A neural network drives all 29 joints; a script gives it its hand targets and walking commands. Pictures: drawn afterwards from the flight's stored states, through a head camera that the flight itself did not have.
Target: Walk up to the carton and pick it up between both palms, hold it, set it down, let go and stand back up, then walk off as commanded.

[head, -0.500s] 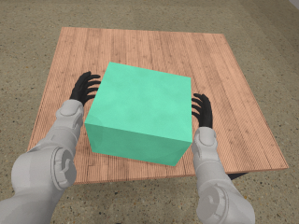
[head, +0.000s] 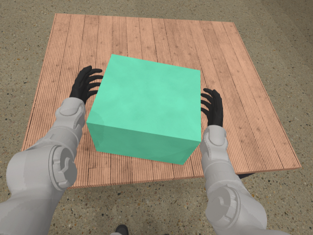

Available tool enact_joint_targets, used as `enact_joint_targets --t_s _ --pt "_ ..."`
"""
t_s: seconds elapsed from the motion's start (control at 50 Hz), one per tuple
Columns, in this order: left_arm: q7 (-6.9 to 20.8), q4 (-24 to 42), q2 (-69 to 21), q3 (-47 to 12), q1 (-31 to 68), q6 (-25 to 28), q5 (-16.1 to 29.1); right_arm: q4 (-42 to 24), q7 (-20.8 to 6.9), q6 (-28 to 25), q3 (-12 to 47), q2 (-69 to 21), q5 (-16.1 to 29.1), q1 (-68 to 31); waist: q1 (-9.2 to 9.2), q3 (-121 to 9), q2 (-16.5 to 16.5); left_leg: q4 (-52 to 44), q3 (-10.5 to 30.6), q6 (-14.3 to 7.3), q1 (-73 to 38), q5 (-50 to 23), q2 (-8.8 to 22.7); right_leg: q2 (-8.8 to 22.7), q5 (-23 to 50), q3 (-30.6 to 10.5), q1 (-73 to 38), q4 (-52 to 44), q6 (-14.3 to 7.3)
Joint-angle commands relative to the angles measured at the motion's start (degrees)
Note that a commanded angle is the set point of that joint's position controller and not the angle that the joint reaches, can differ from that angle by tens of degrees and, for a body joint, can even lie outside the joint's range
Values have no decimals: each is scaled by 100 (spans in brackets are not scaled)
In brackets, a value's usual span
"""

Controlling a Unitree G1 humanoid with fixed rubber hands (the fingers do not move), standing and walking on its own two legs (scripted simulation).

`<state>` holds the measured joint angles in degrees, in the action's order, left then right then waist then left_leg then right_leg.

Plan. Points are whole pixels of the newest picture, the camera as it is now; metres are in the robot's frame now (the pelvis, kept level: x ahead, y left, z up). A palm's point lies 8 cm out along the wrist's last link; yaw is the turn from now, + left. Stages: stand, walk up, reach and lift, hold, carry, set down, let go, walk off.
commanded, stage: set down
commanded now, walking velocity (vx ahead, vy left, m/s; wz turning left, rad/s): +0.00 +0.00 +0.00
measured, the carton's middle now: (148, 110) +0.46 +0.03 -0.04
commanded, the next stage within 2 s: none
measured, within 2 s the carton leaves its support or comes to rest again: neither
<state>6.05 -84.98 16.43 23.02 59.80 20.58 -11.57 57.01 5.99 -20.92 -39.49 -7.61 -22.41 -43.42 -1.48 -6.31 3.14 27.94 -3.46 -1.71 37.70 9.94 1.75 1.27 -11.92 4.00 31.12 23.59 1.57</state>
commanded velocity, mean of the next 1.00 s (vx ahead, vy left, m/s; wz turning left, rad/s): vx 0.00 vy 0.00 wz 0.00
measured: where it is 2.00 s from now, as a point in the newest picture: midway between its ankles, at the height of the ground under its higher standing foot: outside the picture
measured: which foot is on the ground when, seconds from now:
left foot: down 0.00-1.00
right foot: down 0.00-1.00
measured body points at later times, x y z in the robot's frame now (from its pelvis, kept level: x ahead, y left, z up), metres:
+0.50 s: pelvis -0.01 +0.01 -0.01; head +0.11 +0.05 +0.43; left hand +0.47 +0.21 +0.02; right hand +0.42 -0.15 +0.02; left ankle +0.02 +0.09 -0.73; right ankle -0.03 -0.14 -0.73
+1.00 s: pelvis -0.01 +0.01 -0.01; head +0.12 +0.05 +0.42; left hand +0.47 +0.21 +0.02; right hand +0.42 -0.15 +0.02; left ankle +0.02 +0.09 -0.73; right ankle -0.03 -0.14 -0.73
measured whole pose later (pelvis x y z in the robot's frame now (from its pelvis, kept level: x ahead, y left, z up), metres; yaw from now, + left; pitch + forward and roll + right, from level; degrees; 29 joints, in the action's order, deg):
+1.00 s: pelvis -0.01 +0.01 -0.01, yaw +0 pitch +21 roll -3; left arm 6.5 -85.1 17.0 25.4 62.4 21.7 -14.1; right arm 55.9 4.5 -21.5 -44.6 -8.6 -25.5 -46.3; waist -2.3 -5.3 2.8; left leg 32.4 -3.3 -2.2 42.1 11.1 2.0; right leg 1.5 -13.0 4.7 35.1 27.7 1.9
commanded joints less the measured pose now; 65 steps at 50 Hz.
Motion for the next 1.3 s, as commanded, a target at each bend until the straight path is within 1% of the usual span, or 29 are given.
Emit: enact_joint_targets --t_s 0.0,0.1,0.16,0.18,0.2,0.22,0.24,0.3,0.34,0.36,0.46,0.48,0.58,0.66,0.68,0.8,0.82,0.84,0.88,0.9,0.92,0.96,1.0,1.04,1.12,1.16,1.24,1.26,1.28 --pt "729 244 -2751 -590 3235 352 -343 -15 -732 -131 1840 -2702 -515 -3392 244 -3967 -832 188 -157 459 -2230 -2379 34 -4 2322 144 -1548 302 -96" --pt "680 319 -2653 -599 3390 312 -438 231 -727 -91 1713 -2546 -426 -3496 168 -3794 -1211 364 -151 502 -2375 -2441 28 -16 1930 87 -1056 234 -132" --pt "707 121 -2771 -585 3118 325 -378 284 -699 -86 1590 -2518 -547 -3198 97 -3526 -968 344 -72 499 -2596 -2504 77 -108 1557 173 -801 162 -154" --pt "657 387 -2762 -712 3207 382 -400 345 -772 -110 1717 -2671 -392 -3339 238 -3753 -1151 348 -140 557 -2773 -2795 111 -138 1454 183 -752 189 -167" --pt "623 452 -2778 -821 3361 383 -395 470 -754 -100 1549 -2576 -480 -3241 55 -3910 -1294 416 -118 587 -2682 -2572 72 -116 1423 204 -554 177 -211" --pt "631 379 -2815 -689 3173 350 -392 405 -788 -93 1562 -2555 -552 -3204 176 -3684 -1236 440 -46 625 -2864 -2820 171 -145 1152 242 -499 218 -219" --pt "630 363 -2878 -877 3216 342 -268 525 -793 -111 1602 -2503 -524 -3215 34 -3718 -1197 490 -50 636 -3072 -3118 177 -174 1244 314 -387 210 -173" --pt "714 101 -2771 -645 3333 323 -315 342 -760 -83 1502 -2558 -620 -3305 91 -3611 -964 415 -121 525 -2362 -2340 64 -83 1449 193 -770 200 -130" --pt "697 313 -2746 -713 3430 313 -324 404 -762 19 1500 -2639 -587 -3224 -92 -3656 -965 348 -90 489 -2575 -2293 85 -79 1413 208 -578 177 -115" --pt "655 241 -2656 -650 3384 350 -406 394 -787 -28 1467 -2461 -581 -3307 66 -3576 -1190 281 -29 589 -2684 -2436 127 -94 1082 241 -424 108 -147" --pt "677 121 -2653 -538 3295 351 -415 407 -785 26 1470 -2628 -607 -3080 5 -3615 -1081 289 -117 446 -2356 -2000 31 -33 1365 143 -664 234 -111" --pt "714 34 -2720 -479 3345 316 -363 136 -818 15 1598 -2695 -677 -3303 158 -3657 -896 336 -76 403 -2426 -2014 83 -36 1246 164 -569 275 -41" --pt "678 184 -2694 -568 3353 319 -430 319 -819 78 1419 -2479 -751 -3084 -59 -3489 -1157 303 -32 537 -2667 -2098 108 -114 1032 245 -308 145 -103" --pt "638 15 -2711 -338 3118 242 -536 326 -833 76 1431 -2589 -689 -3129 155 -3369 -1011 396 -13 497 -2580 -2137 137 -83 839 155 -191 301 -89" --pt "651 88 -2685 -376 3236 231 -624 434 -815 89 1214 -2504 -785 -3221 -22 -3305 -1082 436 -38 518 -2526 -2071 104 -104 837 209 -161 261 -91" --pt "687 -7 -2533 -394 3308 220 -511 365 -804 133 1277 -2510 -724 -3110 -50 -3186 -1089 432 -30 465 -2474 -1849 106 -91 797 172 -160 277 -96" --pt "659 64 -2700 -581 3189 232 -546 650 -824 131 1137 -2429 -769 -2953 -230 -3265 -1265 408 145 578 -2671 -1869 146 -100 729 251 80 273 -105" --pt "653 -9 -2627 -368 2985 182 -657 520 -837 170 1265 -2513 -824 -2886 -14 -3037 -1051 370 96 558 -2680 -1967 200 -115 637 249 64 266 -84" --pt "656 93 -2618 -395 3162 195 -648 363 -821 103 1143 -2405 -836 -3021 -119 -3178 -1189 417 79 571 -2494 -2030 144 -110 620 225 19 185 -142" --pt "662 15 -2682 -354 2869 215 -709 449 -819 75 1177 -2482 -816 -2919 27 -3068 -1136 407 104 605 -2495 -2137 188 -170 570 255 19 209 -129" --pt "645 143 -2643 -458 3080 206 -659 549 -800 115 1050 -2414 -837 -2961 -176 -3137 -1150 401 100 555 -2496 -1828 174 -127 537 243 84 182 -139" --pt "620 194 -2618 -376 3212 200 -734 393 -805 108 1090 -2491 -853 -3107 15 -3271 -1154 461 65 544 -2499 -2051 158 -153 614 204 11 256 -133" --pt "670 -22 -2538 -199 2893 126 -721 436 -792 158 1138 -2417 -897 -2844 -13 -2956 -868 421 19 423 -2280 -1912 108 -94 769 157 -151 229 -75" --pt "716 37 -2658 -324 3006 127 -720 484 -720 162 977 -2462 -993 -2773 -244 -3209 -1039 400 52 434 -2358 -1704 106 -104 816 179 -181 211 -103" --pt "694 -26 -2614 -152 2919 139 -843 324 -767 131 1164 -2612 -954 -2917 57 -3095 -971 379 45 429 -2175 -1687 133 -59 645 136 7 255 -65" --pt "630 205 -2559 -326 2829 183 -877 542 -773 123 1084 -2505 -904 -2707 -49 -3047 -1214 373 68 538 -2388 -1795 159 -101 696 197 -27 241 -108" --pt "642 56 -2309 -146 2852 94 -844 329 -703 220 1152 -2326 -856 -2670 9 -3004 -1020 433 14 335 -2187 -1357 64 -25 662 49 -162 325 -84" --pt "581 199 -2131 -337 2788 98 -741 337 -650 203 1109 -2030 -818 -2744 -156 -3159 -977 445 70 374 -2201 -1250 102 -100 494 154 66 385 -119" --pt "583 188 -2018 -258 2789 105 -775 301 -639 215 1164 -2193 -767 -2712 28 -3084 -1131 400 21 316 -2033 -984 44 -3 440 63 -32 314 -79"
